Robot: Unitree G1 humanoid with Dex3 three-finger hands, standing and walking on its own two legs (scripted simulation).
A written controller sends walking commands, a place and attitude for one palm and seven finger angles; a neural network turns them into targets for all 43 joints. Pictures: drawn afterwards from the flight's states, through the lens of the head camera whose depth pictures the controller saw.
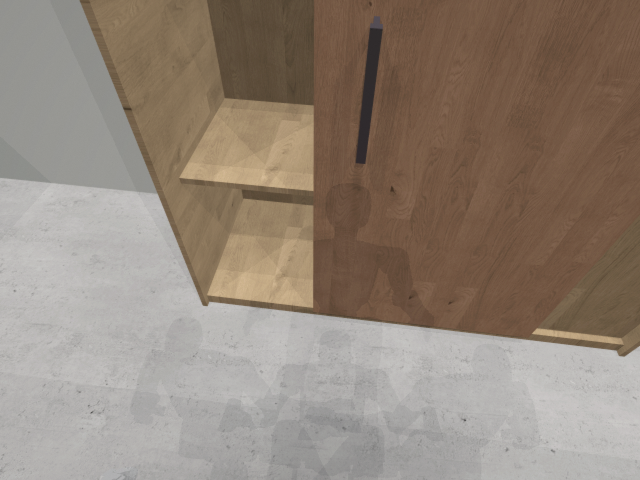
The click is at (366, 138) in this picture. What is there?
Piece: wardrobe's sliding door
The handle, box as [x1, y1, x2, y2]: [356, 16, 382, 163]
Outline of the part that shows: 379,16 374,16 374,21 370,23 356,162 364,163 366,154 382,30 382,24 379,23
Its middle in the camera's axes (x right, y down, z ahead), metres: +0.08 -0.26 +0.70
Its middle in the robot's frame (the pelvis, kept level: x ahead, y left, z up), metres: +0.72 -0.04 +0.12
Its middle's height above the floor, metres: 0.89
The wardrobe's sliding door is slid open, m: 0.39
